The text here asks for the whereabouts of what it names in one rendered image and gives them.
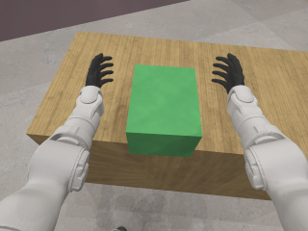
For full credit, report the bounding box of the pedestal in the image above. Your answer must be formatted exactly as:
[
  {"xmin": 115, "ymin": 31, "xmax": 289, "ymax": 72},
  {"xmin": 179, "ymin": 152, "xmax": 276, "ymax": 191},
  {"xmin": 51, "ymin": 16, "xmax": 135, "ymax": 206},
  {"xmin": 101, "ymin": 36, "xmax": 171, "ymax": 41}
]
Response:
[{"xmin": 26, "ymin": 31, "xmax": 308, "ymax": 201}]

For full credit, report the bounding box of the right robot upper arm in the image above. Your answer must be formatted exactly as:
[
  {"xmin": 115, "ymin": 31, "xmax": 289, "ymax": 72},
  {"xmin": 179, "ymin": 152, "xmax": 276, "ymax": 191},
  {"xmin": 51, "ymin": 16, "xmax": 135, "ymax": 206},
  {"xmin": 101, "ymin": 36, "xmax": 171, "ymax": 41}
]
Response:
[{"xmin": 244, "ymin": 139, "xmax": 308, "ymax": 231}]

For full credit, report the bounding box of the right robot hand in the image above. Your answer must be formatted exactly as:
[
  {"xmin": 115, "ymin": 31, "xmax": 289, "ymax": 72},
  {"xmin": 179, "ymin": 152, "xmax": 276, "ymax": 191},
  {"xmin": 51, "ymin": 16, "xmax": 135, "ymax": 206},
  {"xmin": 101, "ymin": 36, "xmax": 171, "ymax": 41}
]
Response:
[{"xmin": 211, "ymin": 53, "xmax": 245, "ymax": 94}]

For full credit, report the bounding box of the robot left forearm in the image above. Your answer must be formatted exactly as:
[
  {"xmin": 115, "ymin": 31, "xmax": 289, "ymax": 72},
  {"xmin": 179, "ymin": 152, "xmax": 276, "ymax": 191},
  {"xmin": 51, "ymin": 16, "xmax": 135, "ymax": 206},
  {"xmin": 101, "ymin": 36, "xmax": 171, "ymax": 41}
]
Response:
[{"xmin": 27, "ymin": 86, "xmax": 105, "ymax": 181}]

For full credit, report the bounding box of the robot right forearm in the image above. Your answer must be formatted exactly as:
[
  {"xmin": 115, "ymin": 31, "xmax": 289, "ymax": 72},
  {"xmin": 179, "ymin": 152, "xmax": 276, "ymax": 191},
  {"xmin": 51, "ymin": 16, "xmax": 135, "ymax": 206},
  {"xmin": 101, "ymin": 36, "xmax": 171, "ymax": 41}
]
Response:
[{"xmin": 226, "ymin": 85, "xmax": 308, "ymax": 171}]

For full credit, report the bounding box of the carton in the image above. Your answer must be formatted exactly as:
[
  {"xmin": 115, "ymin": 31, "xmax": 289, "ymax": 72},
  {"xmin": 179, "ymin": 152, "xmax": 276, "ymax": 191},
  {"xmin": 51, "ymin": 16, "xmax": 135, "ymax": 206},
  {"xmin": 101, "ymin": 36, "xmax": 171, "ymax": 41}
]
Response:
[{"xmin": 125, "ymin": 64, "xmax": 203, "ymax": 157}]

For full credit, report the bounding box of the left robot upper arm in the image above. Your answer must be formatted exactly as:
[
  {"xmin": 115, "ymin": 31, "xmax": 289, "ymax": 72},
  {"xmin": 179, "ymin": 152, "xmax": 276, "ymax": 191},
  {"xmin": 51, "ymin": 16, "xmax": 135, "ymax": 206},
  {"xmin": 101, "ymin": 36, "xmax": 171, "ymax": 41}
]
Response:
[{"xmin": 0, "ymin": 140, "xmax": 90, "ymax": 231}]

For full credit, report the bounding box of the left robot hand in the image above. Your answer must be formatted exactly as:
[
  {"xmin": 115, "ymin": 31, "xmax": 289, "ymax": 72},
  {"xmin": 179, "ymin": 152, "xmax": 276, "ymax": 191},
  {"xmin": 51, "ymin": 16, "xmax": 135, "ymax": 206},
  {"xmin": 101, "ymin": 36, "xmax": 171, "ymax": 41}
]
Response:
[{"xmin": 85, "ymin": 53, "xmax": 114, "ymax": 89}]

